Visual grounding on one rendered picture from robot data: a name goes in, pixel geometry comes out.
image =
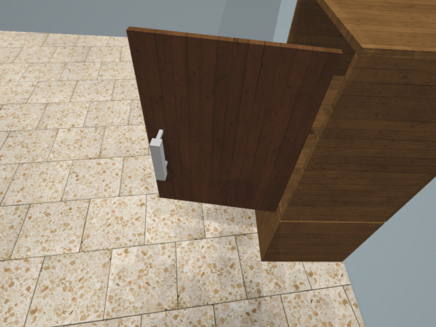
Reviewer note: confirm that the handle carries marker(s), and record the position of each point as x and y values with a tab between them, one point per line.
158	157

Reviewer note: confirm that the cupboard door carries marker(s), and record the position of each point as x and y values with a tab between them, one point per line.
235	113

